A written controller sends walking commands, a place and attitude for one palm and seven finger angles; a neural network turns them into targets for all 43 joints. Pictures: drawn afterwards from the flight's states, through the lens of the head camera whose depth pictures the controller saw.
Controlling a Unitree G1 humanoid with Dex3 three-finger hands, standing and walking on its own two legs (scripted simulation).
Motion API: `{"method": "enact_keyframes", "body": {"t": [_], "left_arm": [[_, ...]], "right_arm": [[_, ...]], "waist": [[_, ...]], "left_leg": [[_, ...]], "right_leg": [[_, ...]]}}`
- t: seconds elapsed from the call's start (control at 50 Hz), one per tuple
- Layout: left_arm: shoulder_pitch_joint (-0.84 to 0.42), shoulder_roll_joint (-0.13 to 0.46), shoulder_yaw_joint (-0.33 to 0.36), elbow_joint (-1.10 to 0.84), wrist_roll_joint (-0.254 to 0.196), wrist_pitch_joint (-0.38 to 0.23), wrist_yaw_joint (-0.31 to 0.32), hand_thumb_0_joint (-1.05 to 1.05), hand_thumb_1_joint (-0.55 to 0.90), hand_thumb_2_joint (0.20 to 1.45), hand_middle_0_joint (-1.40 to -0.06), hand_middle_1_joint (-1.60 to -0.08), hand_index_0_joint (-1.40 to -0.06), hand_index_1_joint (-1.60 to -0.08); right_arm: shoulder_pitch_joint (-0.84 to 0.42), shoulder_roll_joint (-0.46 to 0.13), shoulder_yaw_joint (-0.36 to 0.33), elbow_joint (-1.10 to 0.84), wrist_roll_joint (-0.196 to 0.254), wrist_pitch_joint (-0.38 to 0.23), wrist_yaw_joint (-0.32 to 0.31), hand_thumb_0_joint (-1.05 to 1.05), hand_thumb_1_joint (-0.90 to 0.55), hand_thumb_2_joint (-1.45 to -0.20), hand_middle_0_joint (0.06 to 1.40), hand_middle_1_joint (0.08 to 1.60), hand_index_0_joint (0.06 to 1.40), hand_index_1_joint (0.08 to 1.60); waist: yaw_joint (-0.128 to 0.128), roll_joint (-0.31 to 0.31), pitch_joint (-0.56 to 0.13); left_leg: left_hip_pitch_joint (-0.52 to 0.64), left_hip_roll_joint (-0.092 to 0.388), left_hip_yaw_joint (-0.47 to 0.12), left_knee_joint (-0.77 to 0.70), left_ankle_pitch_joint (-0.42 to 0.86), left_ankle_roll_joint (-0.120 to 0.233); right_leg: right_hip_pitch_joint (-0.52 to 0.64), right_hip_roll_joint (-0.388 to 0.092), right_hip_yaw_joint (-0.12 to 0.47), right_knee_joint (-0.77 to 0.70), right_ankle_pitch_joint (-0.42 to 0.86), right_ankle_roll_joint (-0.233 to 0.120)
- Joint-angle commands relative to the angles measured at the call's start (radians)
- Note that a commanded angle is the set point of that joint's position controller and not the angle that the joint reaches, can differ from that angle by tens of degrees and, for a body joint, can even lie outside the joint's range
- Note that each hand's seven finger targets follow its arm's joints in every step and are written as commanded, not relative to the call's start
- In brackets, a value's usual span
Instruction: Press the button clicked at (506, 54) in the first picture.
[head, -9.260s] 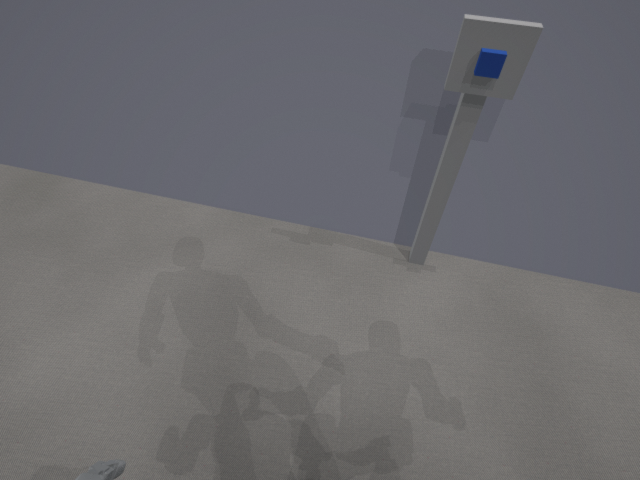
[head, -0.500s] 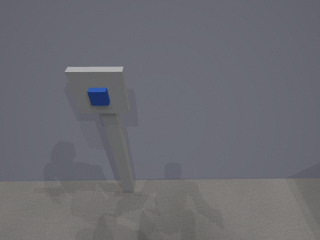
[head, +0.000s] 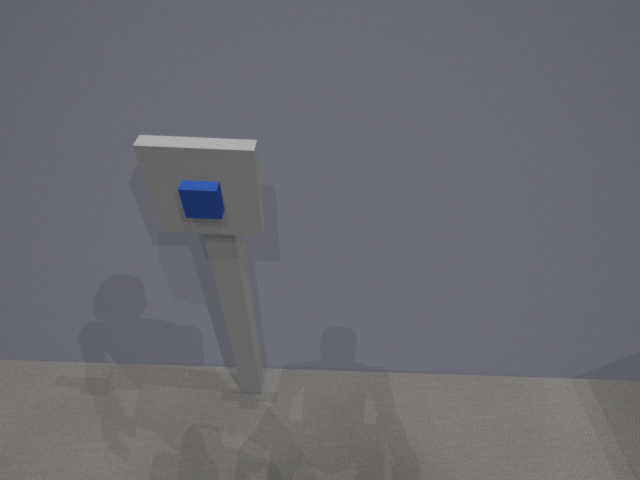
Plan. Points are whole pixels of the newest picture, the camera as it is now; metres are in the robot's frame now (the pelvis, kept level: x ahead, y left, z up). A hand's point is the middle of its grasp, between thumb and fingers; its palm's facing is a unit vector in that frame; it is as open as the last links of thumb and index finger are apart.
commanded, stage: come to a stop and stand still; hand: left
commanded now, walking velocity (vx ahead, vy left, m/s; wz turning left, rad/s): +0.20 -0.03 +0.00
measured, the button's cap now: (202, 198) +0.50 +0.23 +0.08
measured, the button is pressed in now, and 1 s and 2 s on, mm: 0 0 0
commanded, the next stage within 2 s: look again from close up in 1.44 s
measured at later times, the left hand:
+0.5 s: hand out of the picture +0.01 +0.20 -0.18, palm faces +0.02 -0.97 -0.23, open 7.3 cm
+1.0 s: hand out of the picture -0.03 +0.17 -0.17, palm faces -0.02 -0.98 -0.21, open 7.4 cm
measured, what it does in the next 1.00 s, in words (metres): stands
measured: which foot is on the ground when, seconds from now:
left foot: down 0.00-1.00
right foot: down 0.00-1.00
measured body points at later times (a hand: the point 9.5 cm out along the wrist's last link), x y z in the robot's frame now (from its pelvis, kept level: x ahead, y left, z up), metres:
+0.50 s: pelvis -0.01 +0.02 -0.01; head -0.01 +0.02 +0.44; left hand +0.01 +0.25 -0.16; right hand +0.03 -0.22 -0.15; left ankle -0.04 +0.13 -0.74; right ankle +0.01 -0.14 -0.73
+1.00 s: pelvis -0.02 +0.00 +0.00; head -0.01 -0.03 +0.45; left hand -0.02 +0.22 -0.15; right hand -0.06 -0.22 -0.17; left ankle -0.04 +0.13 -0.74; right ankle +0.01 -0.14 -0.74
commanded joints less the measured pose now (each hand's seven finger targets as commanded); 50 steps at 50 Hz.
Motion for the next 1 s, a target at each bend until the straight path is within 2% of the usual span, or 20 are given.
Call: {"method": "enact_keyframes", "body": {"t": [0.0, 0.04, 0.06, 0.1, 0.12, 0.14, 0.22, 0.24, 0.34, 0.36, 0.38, 0.4, 0.42, 0.44, 0.46, 0.5, 0.54, 0.6, 0.82, 0.98], "left_arm": [[0.027, 0.052, 0.021, -0.057, 0.008, -0.042, 0.010, 0.000, 0.900, 0.900, -0.200, -0.300, -0.200, -0.300], [0.093, 0.046, 0.025, -0.027, 0.004, -0.046, 0.019, 0.000, 0.900, 0.900, -0.200, -0.300, -0.200, -0.300], [0.135, 0.055, 0.027, -0.009, 0.002, -0.048, 0.028, 0.000, 0.900, 0.900, -0.200, -0.300, -0.200, -0.300], [0.175, 0.076, 0.032, 0.010, -0.004, -0.050, 0.045, 0.000, 0.900, 0.900, -0.200, -0.300, -0.200, -0.300], [0.156, 0.076, 0.030, 0.006, -0.008, -0.049, 0.050, 0.000, 0.900, 0.900, -0.200, -0.300, -0.200, -0.300], [0.140, 0.079, 0.032, -0.007, -0.009, -0.047, 0.055, 0.000, 0.900, 0.900, -0.200, -0.300, -0.200, -0.300], [0.109, 0.067, 0.044, -0.049, -0.005, -0.030, 0.065, 0.000, 0.900, 0.900, -0.200, -0.300, -0.200, -0.300], [0.097, 0.060, 0.049, -0.058, -0.004, -0.025, 0.066, 0.000, 0.900, 0.900, -0.200, -0.300, -0.200, -0.300], [0.056, 0.032, 0.045, -0.079, 0.003, -0.015, 0.058, 0.000, 0.900, 0.900, -0.200, -0.300, -0.200, -0.300], [0.104, 0.093, 0.046, -0.039, 0.004, -0.034, 0.087, 0.000, 0.900, 0.900, -0.200, -0.300, -0.200, -0.300], [0.091, 0.122, 0.057, -0.089, 0.004, -0.046, 0.080, 0.000, 0.900, 0.900, -0.200, -0.300, -0.200, -0.300], [0.040, 0.106, 0.041, -0.092, 0.004, -0.040, 0.072, 0.000, 0.900, 0.900, -0.200, -0.300, -0.200, -0.300], [0.012, 0.077, 0.034, -0.109, 0.004, -0.031, 0.065, 0.000, 0.900, 0.900, -0.200, -0.300, -0.200, -0.300], [0.004, 0.070, 0.029, -0.111, 0.003, -0.019, 0.058, 0.000, 0.900, 0.900, -0.200, -0.300, -0.200, -0.300], [0.002, 0.057, 0.022, -0.109, 0.003, -0.012, 0.052, 0.000, 0.900, 0.900, -0.200, -0.300, -0.200, -0.300], [0.004, 0.058, 0.011, -0.102, 0.005, -0.004, 0.040, 0.000, 0.900, 0.900, -0.200, -0.300, -0.200, -0.300], [-0.011, 0.074, 0.006, -0.101, 0.007, -0.009, 0.032, 0.000, 0.900, 0.900, -0.200, -0.300, -0.200, -0.300], [-0.015, 0.102, 0.009, -0.108, 0.007, -0.010, 0.028, 0.000, 0.900, 0.900, -0.200, -0.300, -0.200, -0.300], [-0.011, 0.108, 0.011, -0.089, 0.000, -0.027, 0.024, 0.000, 0.900, 0.900, -0.200, -0.300, -0.200, -0.300], [0.008, 0.077, 0.008, -0.033, -0.005, -0.039, 0.027, 0.000, 0.900, 0.900, -0.200, -0.300, -0.200, -0.300]], "right_arm": [[0.069, -0.146, -0.038, -0.020, 0.005, -0.028, -0.020, 0.000, -0.900, -0.900, 0.200, 0.300, 0.200, 0.300], [0.067, -0.113, -0.034, -0.022, 0.008, -0.033, -0.029, 0.000, -0.900, -0.900, 0.200, 0.300, 0.200, 0.300], [0.067, -0.087, -0.030, -0.022, 0.011, -0.034, -0.034, 0.000, -0.900, -0.900, 0.200, 0.300, 0.200, 0.300], [0.072, -0.048, -0.026, -0.025, 0.017, -0.031, -0.041, 0.000, -0.900, -0.900, 0.200, 0.300, 0.200, 0.300], [0.071, -0.046, -0.029, -0.022, 0.020, -0.027, -0.045, 0.000, -0.900, -0.900, 0.200, 0.300, 0.200, 0.300], [0.077, -0.052, -0.034, -0.019, 0.022, -0.025, -0.048, 0.000, -0.900, -0.900, 0.200, 0.300, 0.200, 0.300], [0.094, -0.051, -0.057, -0.031, 0.022, -0.014, -0.054, 0.000, -0.900, -0.900, 0.200, 0.300, 0.200, 0.300], [0.092, -0.053, -0.063, -0.037, 0.020, -0.011, -0.054, 0.000, -0.900, -0.900, 0.200, 0.300, 0.200, 0.300], [0.035, -0.046, -0.068, -0.064, 0.013, -0.007, -0.046, 0.000, -0.900, -0.900, 0.200, 0.300, 0.200, 0.300], [-0.045, -0.095, -0.069, -0.135, 0.022, -0.018, -0.039, 0.000, -0.900, -0.900, 0.200, 0.300, 0.200, 0.300], [0.020, -0.042, -0.061, -0.168, 0.015, -0.018, -0.028, 0.000, -0.900, -0.900, 0.200, 0.300, 0.200, 0.300], [0.019, -0.031, -0.050, -0.165, 0.019, -0.018, -0.022, 0.000, -0.900, -0.900, 0.200, 0.300, 0.200, 0.300], [0.007, -0.046, -0.047, -0.177, 0.006, -0.026, -0.016, 0.000, -0.900, -0.900, 0.200, 0.300, 0.200, 0.300], [-0.008, -0.074, -0.045, -0.185, 0.001, -0.027, -0.020, 0.000, -0.900, -0.900, 0.200, 0.300, 0.200, 0.300], [-0.028, -0.093, -0.044, -0.198, 0.001, -0.022, -0.026, 0.000, -0.900, -0.900, 0.200, 0.300, 0.200, 0.300], [-0.061, -0.097, -0.038, -0.220, 0.003, -0.012, -0.024, 0.000, -0.900, -0.900, 0.200, 0.300, 0.200, 0.300], [-0.046, -0.102, -0.033, -0.225, 0.001, -0.009, -0.017, 0.000, -0.900, -0.900, 0.200, 0.300, 0.200, 0.300], [-0.028, -0.106, -0.034, -0.219, -0.002, -0.005, -0.009, 0.000, -0.900, -0.900, 0.200, 0.300, 0.200, 0.300], [0.057, -0.084, -0.018, -0.151, -0.001, -0.008, -0.008, 0.000, -0.900, -0.900, 0.200, 0.300, 0.200, 0.300], [0.089, -0.055, -0.008, -0.080, 0.005, -0.022, -0.018, 0.000, -0.900, -0.900, 0.200, 0.300, 0.200, 0.300]], "waist": [[-0.006, 0.153, 0.143], [0.010, 0.074, 0.116], [0.016, 0.024, 0.100], [0.008, -0.058, 0.058], [-0.004, -0.059, 0.059], [-0.006, -0.026, 0.043], [-0.014, 0.024, -0.005], [-0.015, 0.038, -0.005], [-0.010, 0.007, 0.023], [0.012, -0.058, 0.022], [-0.018, -0.029, -0.055], [-0.029, 0.049, -0.058], [-0.015, 0.207, -0.036], [-0.006, 0.264, -0.002], [0.005, 0.253, 0.052], [0.017, 0.115, 0.140], [0.007, 0.023, 0.163], [0.000, 0.022, 0.181], [-0.019, -0.026, 0.114], [-0.012, -0.016, 0.079]], "left_leg": [[-0.096, 0.149, -0.140, -0.188, 0.122, 0.105], [-0.109, 0.106, -0.059, -0.079, 0.341, 0.078], [-0.122, 0.072, -0.011, -0.013, 0.412, 0.052], [-0.136, 0.040, 0.027, 0.026, 0.413, 0.014], [-0.116, 0.044, 0.018, -0.004, 0.465, 0.005], [-0.086, 0.050, 0.016, -0.014, 0.528, 0.006], [-0.012, 0.068, 0.025, 0.025, 0.772, 0.018], [-0.002, 0.076, 0.022, 0.022, 0.780, 0.022], [-0.038, 0.085, 0.002, -0.028, 0.513, 0.035], [-0.089, 0.086, 0.044, 0.150, 0.551, -0.003], [-0.118, 0.037, 0.004, 0.071, 0.176, 0.011], [-0.085, 0.047, -0.001, -0.033, 0.178, 0.020], [-0.084, 0.083, -0.040, -0.049, 0.354, 0.035], [-0.096, 0.131, -0.078, -0.087, 0.460, 0.056], [-0.124, 0.149, -0.092, -0.112, 0.427, 0.075], [-0.206, 0.122, -0.083, -0.150, 0.123, 0.077], [-0.222, 0.087, -0.075, -0.178, -0.060, 0.067], [-0.221, 0.059, -0.055, -0.200, -0.166, 0.059], [-0.138, 0.040, -0.028, -0.151, -0.058, 0.053], [-0.108, 0.049, -0.011, -0.129, 0.081, 0.041]], "right_leg": [[-0.040, 0.028, -0.052, 0.033, 0.001, -0.034], [0.052, -0.004, -0.012, 0.007, 0.182, -0.044], [0.104, -0.037, 0.026, -0.005, 0.354, -0.050], [0.181, -0.090, 0.058, -0.004, 0.715, -0.057], [0.174, -0.091, 0.046, 0.003, 0.819, -0.052], [0.172, -0.090, 0.037, 0.013, 0.831, -0.044], [0.133, -0.070, 0.024, 0.068, 0.769, -0.029], [0.110, -0.066, 0.018, 0.072, 0.695, -0.029], [0.063, -0.050, 0.041, 0.013, 0.445, -0.033], [0.057, -0.089, 0.088, -0.013, 0.750, -0.029], [0.111, -0.151, 0.140, 0.026, 0.694, -0.076], [0.072, -0.119, 0.093, 0.055, 0.489, -0.077], [0.029, -0.059, 0.049, 0.086, 0.261, -0.055], [-0.009, -0.005, 0.013, 0.091, 0.068, -0.037], [-0.028, 0.016, 0.006, 0.074, -0.042, -0.031], [-0.040, 0.013, 0.028, 0.011, -0.045, -0.037], [-0.055, 0.001, 0.064, -0.045, -0.065, -0.040], [-0.094, -0.006, 0.094, -0.092, -0.153, -0.037], [-0.113, -0.021, 0.159, -0.142, -0.208, -0.050], [-0.044, -0.032, 0.142, -0.113, -0.014, -0.054]]}}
